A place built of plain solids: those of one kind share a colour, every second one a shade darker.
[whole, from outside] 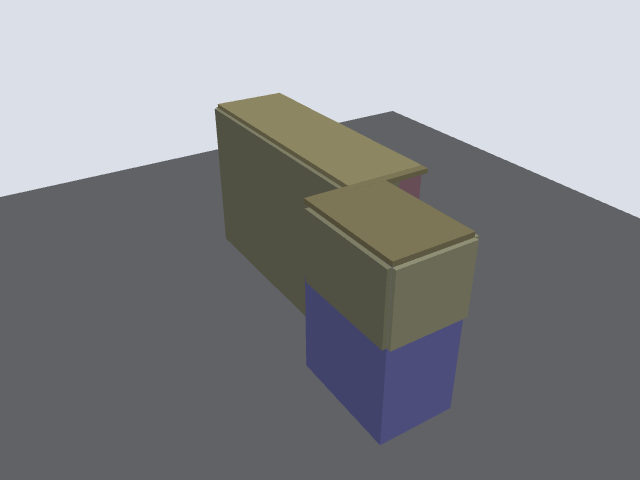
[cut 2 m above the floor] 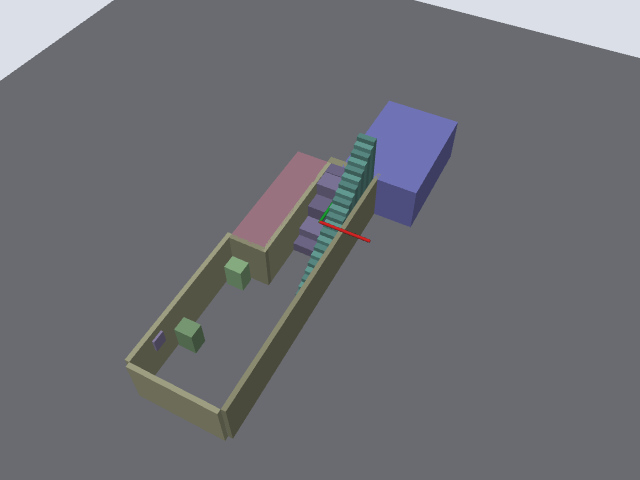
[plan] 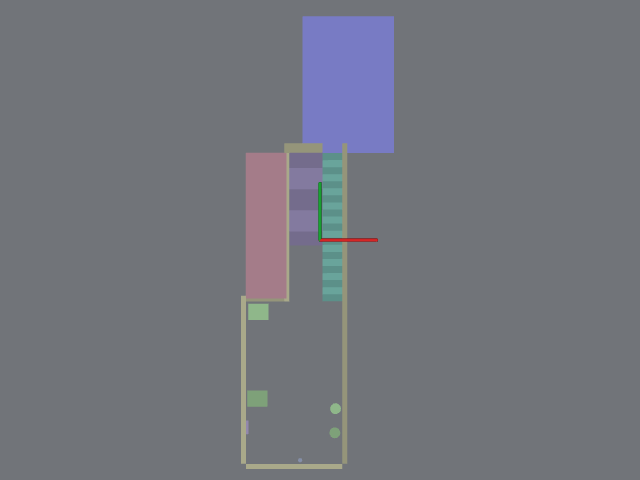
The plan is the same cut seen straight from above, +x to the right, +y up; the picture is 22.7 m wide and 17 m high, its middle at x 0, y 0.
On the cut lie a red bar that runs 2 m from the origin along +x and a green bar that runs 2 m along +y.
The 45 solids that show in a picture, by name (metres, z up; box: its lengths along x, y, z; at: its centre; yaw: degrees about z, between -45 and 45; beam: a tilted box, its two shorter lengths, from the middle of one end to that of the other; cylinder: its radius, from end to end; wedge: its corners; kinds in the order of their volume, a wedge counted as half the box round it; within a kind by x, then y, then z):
{
 "floor_1": {"box": [3.24, 4.85, 4.56], "at": [1.0, 5.5, 1.98]},
 "fill_1": {"box": [1.45, 5.16, 7.27], "at": [-1.91, 0.51, 3.58]},
 "wall_1": {"box": [0.18, 5.95, 7.28], "at": [-2.71, -4.95, 3.59]},
 "wall_2": {"box": [1.54, 0.2, 7.28], "at": [-1.85, -2.08, 3.59]},
 "wall_3": {"box": [0.18, 5.25, 7.28], "at": [-1.18, 0.45, 3.59]},
 "wall_4": {"box": [3.41, 0.18, 7.28], "at": [-0.92, -8.02, 3.59]},
 "wall_5": {"box": [1.35, 0.35, 7.28], "at": [-0.59, 3.25, 3.59]},
 "wall_6": {"box": [0.18, 11.36, 7.28], "at": [0.88, -2.25, 3.59]},
 "wall_7": {"box": [3.24, 0.18, 2.97], "at": [1.0, 8.02, 5.74]},
 "wall_8": {"box": [1.83, 0.35, 2.97], "at": [1.7, 3.25, 5.74]},
 "wall_9": {"box": [0.18, 4.5, 2.97], "at": [2.71, 5.68, 5.74]},
 "roof_1": {"box": [3.41, 11.01, 0.2], "at": [-0.92, -2.42, 7.33]},
 "roof_2": {"box": [5.24, 0.35, 0.2], "at": [0.0, 3.25, 7.33]},
 "roof_3": {"box": [3.24, 4.5, 0.2], "at": [1.0, 5.68, 7.33]},
 "mass_1": {"box": [1.17, 0.5, 0.47], "at": [-0.5, 0.05, 0.18]},
 "mass_2": {"box": [1.17, 0.75, 0.86], "at": [-0.5, 0.68, 0.38]},
 "mass_3": {"box": [1.17, 0.75, 1.44], "at": [-0.5, 1.43, 0.67]},
 "mass_4": {"box": [1.17, 0.75, 2.02], "at": [-0.5, 2.18, 0.96]},
 "mass_5": {"box": [1.17, 0.54, 2.59], "at": [-0.5, 2.82, 1.25]},
 "tread_1": {"wedge": [[0.09, -2.17, -0.05], [0.09, -2.17, 0.19], [0.09, -1.92, -0.05], [0.09, -1.92, 0.19], [0.79, -2.17, -0.05], [0.79, -2.17, 0.19], [0.79, -1.92, -0.05], [0.79, -1.92, 0.19]]},
 "tread_2": {"wedge": [[0.09, -1.92, -0.05], [0.09, -1.92, 0.39], [0.09, -1.67, -0.05], [0.09, -1.67, 0.38], [0.79, -1.92, -0.05], [0.79, -1.92, 0.39], [0.79, -1.67, -0.05], [0.79, -1.67, 0.38]]},
 "tread_3": {"wedge": [[0.09, -1.67, -0.05], [0.09, -1.67, 0.58], [0.09, -1.42, -0.05], [0.09, -1.42, 0.58], [0.79, -1.67, -0.05], [0.79, -1.67, 0.58], [0.79, -1.42, -0.05], [0.79, -1.42, 0.58]]},
 "tread_4": {"wedge": [[0.09, -1.42, -0.05], [0.09, -1.42, 0.77], [0.09, -1.17, -0.05], [0.09, -1.17, 0.77], [0.79, -1.42, -0.05], [0.79, -1.42, 0.77], [0.79, -1.17, -0.05], [0.79, -1.17, 0.77]]},
 "tread_5": {"wedge": [[0.09, -1.17, -0.05], [0.09, -1.17, 0.97], [0.09, -0.92, -0.05], [0.09, -0.92, 0.97], [0.79, -1.17, -0.05], [0.79, -1.17, 0.97], [0.79, -0.92, -0.05], [0.79, -0.92, 0.97]]},
 "tread_6": {"wedge": [[0.09, -0.92, -0.05], [0.09, -0.92, 1.16], [0.09, -0.67, -0.05], [0.09, -0.67, 1.16], [0.79, -0.92, -0.05], [0.79, -0.92, 1.16], [0.79, -0.67, -0.05], [0.79, -0.67, 1.16]]},
 "tread_7": {"wedge": [[0.09, -0.67, -0.05], [0.09, -0.67, 1.35], [0.09, -0.42, -0.05], [0.09, -0.42, 1.35], [0.79, -0.67, -0.05], [0.79, -0.67, 1.35], [0.79, -0.42, -0.05], [0.79, -0.42, 1.35]]},
 "tread_8": {"wedge": [[0.09, -0.42, -0.05], [0.09, -0.42, 1.55], [0.09, -0.17, -0.05], [0.09, -0.17, 1.55], [0.79, -0.42, -0.05], [0.79, -0.42, 1.55], [0.79, -0.17, -0.05], [0.79, -0.17, 1.54]]},
 "tread_9": {"wedge": [[0.09, -0.17, -0.05], [0.09, -0.17, 1.74], [0.09, 0.08, -0.05], [0.09, 0.08, 1.74], [0.79, -0.17, -0.05], [0.79, -0.17, 1.74], [0.79, 0.08, -0.05], [0.79, 0.08, 1.74]]},
 "tread_10": {"wedge": [[0.09, 0.08, -0.05], [0.09, 0.08, 1.93], [0.09, 0.33, -0.05], [0.09, 0.33, 1.93], [0.79, 0.08, -0.05], [0.79, 0.08, 1.93], [0.79, 0.33, -0.05], [0.79, 0.33, 1.93]]},
 "tread_11": {"wedge": [[0.09, 0.33, -0.05], [0.09, 0.33, 2.13], [0.09, 0.58, -0.05], [0.09, 0.58, 2.13], [0.79, 0.33, -0.05], [0.79, 0.33, 2.13], [0.79, 0.58, -0.05], [0.79, 0.58, 2.12]]},
 "tread_12": {"wedge": [[0.09, 0.58, -0.05], [0.09, 0.58, 2.32], [0.09, 0.83, -0.05], [0.09, 0.83, 2.32], [0.79, 0.58, -0.05], [0.79, 0.58, 2.32], [0.79, 0.83, -0.05], [0.79, 0.83, 2.32]]},
 "tread_13": {"wedge": [[0.09, 0.83, -0.05], [0.09, 0.83, 2.51], [0.09, 1.08, -0.05], [0.09, 1.08, 2.51], [0.79, 0.83, -0.05], [0.79, 0.83, 2.51], [0.79, 1.08, -0.05], [0.79, 1.08, 2.51]]},
 "tread_14": {"wedge": [[0.09, 1.08, -0.05], [0.09, 1.08, 2.71], [0.09, 1.33, -0.05], [0.09, 1.33, 2.7], [0.79, 1.08, -0.05], [0.79, 1.08, 2.7], [0.79, 1.33, -0.05], [0.79, 1.33, 2.7]]},
 "tread_15": {"wedge": [[0.09, 1.33, -0.05], [0.09, 1.33, 2.9], [0.09, 1.58, -0.05], [0.09, 1.58, 2.9], [0.79, 1.33, -0.05], [0.79, 1.33, 2.9], [0.79, 1.58, -0.05], [0.79, 1.58, 2.9]]},
 "tread_16": {"wedge": [[0.09, 1.58, -0.05], [0.09, 1.58, 3.09], [0.09, 1.83, -0.05], [0.09, 1.83, 3.09], [0.79, 1.58, -0.05], [0.79, 1.58, 3.09], [0.79, 1.83, -0.05], [0.79, 1.83, 3.09]]},
 "tread_17": {"wedge": [[0.09, 1.83, -0.05], [0.09, 1.83, 3.29], [0.09, 2.08, -0.05], [0.09, 2.08, 3.28], [0.79, 1.83, -0.05], [0.79, 1.83, 3.29], [0.79, 2.08, -0.05], [0.79, 2.08, 3.28]]},
 "tread_18": {"wedge": [[0.09, 2.08, -0.05], [0.09, 2.08, 3.48], [0.09, 2.33, -0.05], [0.09, 2.33, 3.48], [0.79, 2.08, -0.05], [0.79, 2.08, 3.48], [0.79, 2.33, -0.05], [0.79, 2.33, 3.48]]},
 "tread_19": {"wedge": [[0.09, 2.33, -0.05], [0.09, 2.33, 3.67], [0.09, 2.58, -0.05], [0.09, 2.58, 3.67], [0.79, 2.33, -0.05], [0.79, 2.33, 3.67], [0.79, 2.58, -0.05], [0.79, 2.58, 3.67]]},
 "tread_20": {"wedge": [[0.09, 2.58, -0.05], [0.09, 2.58, 3.86], [0.09, 2.83, -0.05], [0.09, 2.83, 3.87], [0.79, 2.58, -0.05], [0.79, 2.58, 3.86], [0.79, 2.83, -0.05], [0.79, 2.83, 3.86]]},
 "tread_21": {"wedge": [[0.09, 2.83, -0.05], [0.09, 2.83, 4.06], [0.09, 3.08, -0.05], [0.09, 3.08, 4.06], [0.79, 2.83, -0.05], [0.79, 2.83, 4.06], [0.79, 3.08, -0.05], [0.79, 3.08, 4.06]]},
 "bin_1": {"box": [0.72, 0.58, 1.11], "at": [-2.22, -5.62, 0.51]},
 "bin_2": {"box": [0.72, 0.58, 1.11], "at": [-2.18, -2.55, 0.51]},
 "bin_3": {"cylinder": 0.19, "from": [0.53, -6.83, 0.0], "to": [0.53, -6.83, 0.75]},
 "bin_4": {"cylinder": 0.19, "from": [0.55, -5.97, 0.0], "to": [0.55, -5.97, 0.62]},
 "cabinet_1": {"box": [0.09, 0.49, 0.56], "at": [-2.58, -6.64, 1.39]}
}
